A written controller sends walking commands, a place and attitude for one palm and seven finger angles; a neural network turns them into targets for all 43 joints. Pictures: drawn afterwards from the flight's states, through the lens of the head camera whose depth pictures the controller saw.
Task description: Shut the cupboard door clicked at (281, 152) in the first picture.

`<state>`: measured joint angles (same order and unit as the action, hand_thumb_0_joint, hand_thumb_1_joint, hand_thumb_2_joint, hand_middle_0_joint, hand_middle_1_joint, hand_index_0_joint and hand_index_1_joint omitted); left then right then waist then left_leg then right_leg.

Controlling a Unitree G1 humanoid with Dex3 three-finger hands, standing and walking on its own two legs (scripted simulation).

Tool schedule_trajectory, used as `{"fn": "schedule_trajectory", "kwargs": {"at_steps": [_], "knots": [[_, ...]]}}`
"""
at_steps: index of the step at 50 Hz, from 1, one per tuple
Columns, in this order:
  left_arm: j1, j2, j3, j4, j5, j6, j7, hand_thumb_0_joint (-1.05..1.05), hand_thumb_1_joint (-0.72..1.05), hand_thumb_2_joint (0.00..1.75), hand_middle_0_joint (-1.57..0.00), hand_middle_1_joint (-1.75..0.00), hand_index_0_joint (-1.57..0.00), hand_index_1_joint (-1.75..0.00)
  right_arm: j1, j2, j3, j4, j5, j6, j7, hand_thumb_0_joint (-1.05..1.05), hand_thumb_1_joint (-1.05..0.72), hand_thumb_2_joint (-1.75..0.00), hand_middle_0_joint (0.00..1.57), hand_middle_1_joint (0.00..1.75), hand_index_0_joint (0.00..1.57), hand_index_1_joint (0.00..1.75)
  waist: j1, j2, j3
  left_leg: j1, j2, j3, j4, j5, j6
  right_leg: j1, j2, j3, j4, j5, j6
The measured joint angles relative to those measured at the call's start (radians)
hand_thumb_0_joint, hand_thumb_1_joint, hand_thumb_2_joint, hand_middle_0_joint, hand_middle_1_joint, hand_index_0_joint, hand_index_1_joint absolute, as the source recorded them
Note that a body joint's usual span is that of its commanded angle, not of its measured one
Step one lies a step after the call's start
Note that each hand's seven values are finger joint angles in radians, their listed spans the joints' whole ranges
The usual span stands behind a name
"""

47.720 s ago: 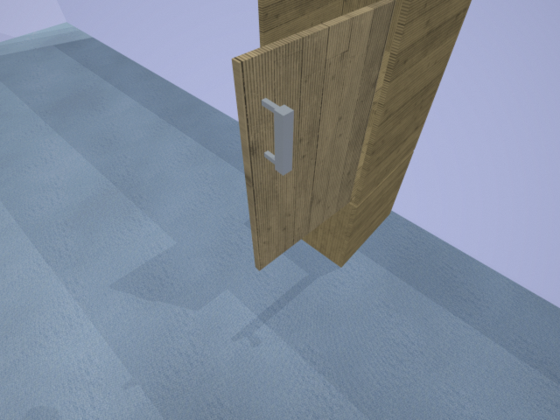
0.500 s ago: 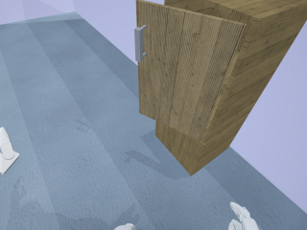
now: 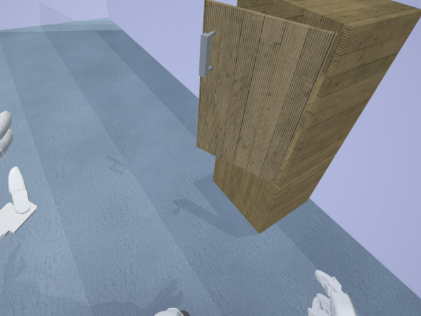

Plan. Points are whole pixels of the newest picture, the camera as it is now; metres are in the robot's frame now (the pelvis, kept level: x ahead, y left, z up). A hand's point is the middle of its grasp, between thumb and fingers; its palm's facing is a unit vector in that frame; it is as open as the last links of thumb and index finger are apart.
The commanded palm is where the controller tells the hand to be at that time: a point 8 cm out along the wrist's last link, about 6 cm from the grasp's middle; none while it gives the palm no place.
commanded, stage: stop stepping back and stand still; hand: left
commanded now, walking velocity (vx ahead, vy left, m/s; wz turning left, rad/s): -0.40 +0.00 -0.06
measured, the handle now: (208, 53) +0.84 +0.08 +0.13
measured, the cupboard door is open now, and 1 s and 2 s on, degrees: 24 24 24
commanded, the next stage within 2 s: let the arm hang, fingers relaxed in 1.94 s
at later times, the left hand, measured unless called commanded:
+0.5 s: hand out of the picture +0.11 +0.29 +0.18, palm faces +0.32 -0.87 -0.37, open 7.4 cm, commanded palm +0.05 +0.33 +0.20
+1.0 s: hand out of the picture +0.13 +0.30 +0.19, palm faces +0.34 -0.83 -0.45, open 7.4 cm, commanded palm +0.06 +0.34 +0.20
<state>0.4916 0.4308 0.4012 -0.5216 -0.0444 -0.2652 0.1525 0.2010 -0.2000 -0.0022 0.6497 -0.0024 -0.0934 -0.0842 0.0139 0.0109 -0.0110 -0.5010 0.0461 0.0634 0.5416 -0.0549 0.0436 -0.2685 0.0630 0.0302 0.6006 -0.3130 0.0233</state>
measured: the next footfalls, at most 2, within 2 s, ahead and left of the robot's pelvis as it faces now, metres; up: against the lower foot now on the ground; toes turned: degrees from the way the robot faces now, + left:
left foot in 0.30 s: +0.01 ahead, +0.17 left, +0.00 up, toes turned +0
right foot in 0.62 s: -0.12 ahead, -0.03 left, +0.00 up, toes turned -8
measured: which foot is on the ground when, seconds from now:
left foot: down 0.00-0.14, up 0.16-0.28, down 0.30-1.00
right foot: down 0.00-0.32, up 0.34-0.60, down 0.62-1.00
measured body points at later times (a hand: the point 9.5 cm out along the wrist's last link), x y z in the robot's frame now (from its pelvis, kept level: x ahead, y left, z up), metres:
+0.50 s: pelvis -0.12 +0.05 +0.02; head -0.13 +0.10 +0.47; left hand +0.09 +0.34 +0.20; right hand -0.01 -0.18 -0.05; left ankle -0.04 +0.13 -0.72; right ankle -0.13 -0.05 -0.67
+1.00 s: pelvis -0.11 +0.06 +0.01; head -0.10 +0.08 +0.46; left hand +0.10 +0.34 +0.21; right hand +0.00 -0.19 -0.08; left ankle -0.03 +0.17 -0.72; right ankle -0.16 -0.02 -0.72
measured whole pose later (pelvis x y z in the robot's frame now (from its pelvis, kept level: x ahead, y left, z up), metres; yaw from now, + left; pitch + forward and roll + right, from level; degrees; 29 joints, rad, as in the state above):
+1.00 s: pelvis -0.11 +0.06 +0.01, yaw -7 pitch -1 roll +1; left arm 0.52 0.45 0.46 -0.52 -0.05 -0.20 0.16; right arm 0.23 -0.17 0.01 0.64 -0.01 -0.10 -0.08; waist -0.03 -0.06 0.03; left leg -0.35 0.04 0.11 0.57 -0.20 0.01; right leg -0.20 0.02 -0.03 0.61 -0.39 -0.03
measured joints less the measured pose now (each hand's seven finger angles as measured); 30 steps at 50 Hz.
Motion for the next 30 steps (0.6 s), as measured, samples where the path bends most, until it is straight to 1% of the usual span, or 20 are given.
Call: {"fn": "schedule_trajectory", "kwargs": {"at_steps": [2,3,6,7,8,9,10,11,12,13,14,15,16,18,20,22,25,28,29,30], "knots": [[-0.027,0.014,0.021,0.029,-0.001,-0.008,-0.009,0.01,0.89,0.9,-0.22,-0.3,-0.21,-0.31,-0.014,0.007,-0.003,-0.01,-0.002,0.001,-0.002,0.01,-0.9,-0.9,0.21,0.3,0.2,0.3,-0.017,0.011,0.007,-0.006,0.008,-0.003,-0.014,0.014,0.028,-0.019,0.015,-0.005,0.038,-0.069,-0.017],[-0.036,0.022,0.034,0.045,-0.005,-0.007,-0.014,0.01,0.89,0.9,-0.22,-0.3,-0.21,-0.31,-0.019,0.012,-0.006,-0.018,-0.006,0.002,0.0,0.01,-0.9,-0.9,0.21,0.3,0.2,0.3,-0.026,0.017,0.009,-0.011,0.015,-0.004,-0.028,0.018,0.026,-0.028,0.024,-0.015,0.067,-0.105,-0.03],[-0.025,0.047,0.062,0.053,-0.028,0.013,-0.021,0.01,0.89,0.9,-0.22,-0.3,-0.21,-0.31,-0.014,0.028,-0.009,-0.052,-0.002,0.001,0.015,0.01,-0.9,-0.9,0.21,0.3,0.2,0.3,-0.037,0.011,0.007,-0.034,0.023,0.024,-0.062,-0.019,-0.001,-0.006,0.025,-0.057,0.05,-0.184,-0.064],[-0.009,0.05,0.067,0.038,-0.032,0.02,-0.02,0.01,0.89,0.9,-0.22,-0.3,-0.21,-0.31,-0.011,0.029,-0.008,-0.063,0.0,-0.001,0.021,0.01,-0.9,-0.9,0.21,0.3,0.2,0.3,-0.035,0.005,0.008,-0.05,0.021,0.036,-0.05,-0.071,-0.019,-0.002,0.019,-0.059,0.016,-0.171,-0.072],[0.009,0.045,0.066,0.017,-0.033,0.027,-0.019,0.01,0.89,0.9,-0.22,-0.3,-0.21,-0.31,-0.01,0.025,-0.008,-0.066,0.001,-0.001,0.026,0.01,-0.9,-0.9,0.21,0.3,0.2,0.3,-0.031,0.003,0.015,-0.072,0.017,0.038,0.001,-0.158,-0.046,-0.01,0.011,-0.059,0.007,-0.118,-0.069],[0.033,0.042,0.059,-0.01,-0.028,0.034,-0.017,0.01,0.89,0.9,-0.21,-0.3,-0.21,-0.31,-0.003,0.023,-0.008,-0.061,0.0,0.003,0.03,0.01,-0.9,-0.9,0.21,0.3,0.2,0.3,-0.017,-0.011,0.014,-0.097,-0.002,0.021,0.122,-0.228,-0.065,-0.023,-0.005,-0.051,0.013,-0.077,-0.067],[0.058,0.035,0.051,-0.037,-0.021,0.042,-0.015,0.01,0.89,0.9,-0.21,-0.3,-0.21,-0.31,0.008,0.021,-0.007,-0.047,-0.004,0.011,0.033,0.01,-0.9,-0.9,0.21,0.3,0.2,0.3,0.006,-0.035,0.001,-0.114,-0.026,0.002,0.273,-0.273,-0.075,-0.037,-0.024,-0.035,0.02,-0.05,-0.072],[0.078,0.024,0.042,-0.059,-0.015,0.049,-0.01,0.01,0.89,0.9,-0.21,-0.3,-0.21,-0.31,0.021,0.018,-0.001,-0.03,-0.009,0.023,0.033,0.01,-0.9,-0.9,0.21,0.3,0.2,0.3,0.029,-0.058,-0.014,-0.105,-0.042,-0.008,0.382,-0.303,-0.075,-0.045,-0.045,-0.021,0.017,-0.027,-0.072],[0.087,0.01,0.033,-0.068,-0.008,0.052,-0.002,0.01,0.89,0.9,-0.22,-0.3,-0.21,-0.31,0.036,0.015,0.006,-0.017,-0.013,0.033,0.028,0.01,-0.9,-0.9,0.21,0.3,0.2,0.3,0.047,-0.074,-0.031,-0.067,-0.046,-0.011,0.412,-0.325,-0.07,-0.049,-0.065,-0.018,0.006,-0.012,-0.062],[0.081,-0.005,0.025,-0.064,-0.002,0.055,0.008,0.01,0.89,0.9,-0.22,-0.3,-0.21,-0.31,0.051,0.01,0.012,-0.005,-0.015,0.038,0.022,0.01,-0.9,-0.9,0.21,0.3,0.2,0.3,0.059,-0.081,-0.047,-0.007,-0.041,-0.014,0.367,-0.334,-0.063,-0.054,-0.081,-0.025,-0.003,-0.013,-0.047],[0.057,-0.019,0.017,-0.05,0.003,0.057,0.018,0.01,0.89,0.9,-0.22,-0.3,-0.21,-0.31,0.065,0.001,0.015,0.0,-0.014,0.035,0.015,0.01,-0.9,-0.9,0.21,0.3,0.2,0.3,0.062,-0.074,-0.059,0.062,-0.033,-0.026,0.277,-0.336,-0.057,-0.062,-0.089,-0.038,-0.004,-0.02,-0.036],[0.018,-0.031,0.011,-0.032,0.007,0.062,0.027,0.01,0.89,0.9,-0.22,-0.3,-0.21,-0.31,0.077,-0.016,0.012,-0.005,-0.011,0.026,0.008,0.01,-0.9,-0.9,0.21,0.3,0.2,0.3,0.058,-0.048,-0.066,0.129,-0.015,-0.055,0.165,-0.358,-0.046,-0.079,-0.082,-0.057,0.01,-0.031,-0.026],[-0.041,-0.033,0.01,-0.003,0.012,0.067,0.035,0.01,0.89,0.9,-0.22,-0.3,-0.21,-0.31,0.073,-0.019,0.004,0.001,-0.006,0.014,-0.001,0.01,-0.9,-0.9,0.21,0.3,0.2,0.3,0.041,-0.042,-0.051,0.13,-0.021,-0.069,0.131,-0.305,-0.029,-0.097,-0.087,-0.064,0.037,-0.04,-0.015],[-0.13,-0.026,0.023,0.066,0.016,0.078,0.042,0.01,0.89,0.9,-0.21,-0.3,-0.21,-0.31,0.047,0.003,0.002,0.023,0.002,0.004,-0.008,0.01,-0.9,-0.9,0.21,0.3,0.2,0.3,0.024,-0.07,0.002,0.126,-0.045,-0.053,0.143,-0.236,-0.002,-0.119,-0.08,-0.024,0.119,-0.071,-0.009],[-0.134,-0.025,0.038,0.094,0.014,0.108,0.037,0.01,0.89,0.9,-0.21,-0.3,-0.2,-0.3,0.04,0.031,0.009,0.028,0.0,-0.005,0.006,0.01,-0.9,-0.9,0.21,0.3,0.2,0.3,-0.007,-0.078,0.017,0.144,-0.045,-0.04,0.101,-0.195,-0.003,-0.149,-0.044,-0.01,0.249,-0.089,-0.015],[-0.076,-0.022,0.036,0.065,0.012,0.127,0.027,0.01,0.9,0.9,-0.21,-0.3,-0.2,-0.3,0.054,0.056,0.02,0.018,-0.003,-0.009,0.027,0.01,-0.9,-0.9,0.21,0.3,0.2,0.3,-0.036,-0.077,0.011,0.168,-0.033,-0.03,0.029,-0.164,-0.007,-0.153,-0.013,-0.03,0.313,-0.076,-0.024],[0.058,-0.01,0.007,-0.022,0.008,0.123,0.012,0.02,0.9,0.9,-0.21,-0.3,-0.2,-0.3,0.088,0.077,0.04,-0.002,-0.01,0.006,0.043,0.01,-0.9,-0.9,0.21,0.3,0.2,0.3,-0.053,-0.067,-0.014,0.196,-0.006,-0.011,-0.075,-0.136,-0.011,-0.09,0.017,-0.096,0.222,-0.09,-0.039],[0.142,0.031,-0.008,-0.068,0.002,0.113,0.002,0.02,0.9,0.9,-0.21,-0.3,-0.2,-0.3,0.112,0.078,0.045,-0.02,-0.02,0.033,0.034,0.01,-0.9,-0.9,0.21,0.3,0.2,0.3,-0.058,-0.047,-0.036,0.192,0.005,-0.005,-0.123,-0.137,-0.024,0.04,0.035,-0.16,0.007,-0.136,-0.061],[0.153,0.052,0.0,-0.072,0.0,0.113,0.001,0.02,0.89,0.9,-0.21,-0.3,-0.2,-0.3,0.116,0.075,0.044,-0.026,-0.021,0.042,0.03,0.01,-0.9,-0.9,0.21,0.3,0.2,0.3,-0.058,-0.047,-0.042,0.175,-0.001,-0.001,-0.113,-0.151,-0.029,0.088,0.033,-0.166,-0.069,-0.137,-0.074],[0.159,0.077,0.017,-0.074,-0.002,0.114,0.002,0.02,0.89,0.9,-0.21,-0.3,-0.21,-0.3,0.117,0.07,0.041,-0.036,-0.022,0.05,0.028,0.01,-0.9,-0.9,0.21,0.3,0.2,0.3,-0.056,-0.056,-0.05,0.142,-0.015,0.01,-0.077,-0.177,-0.033,0.128,0.019,-0.15,-0.133,-0.137,-0.098]]}}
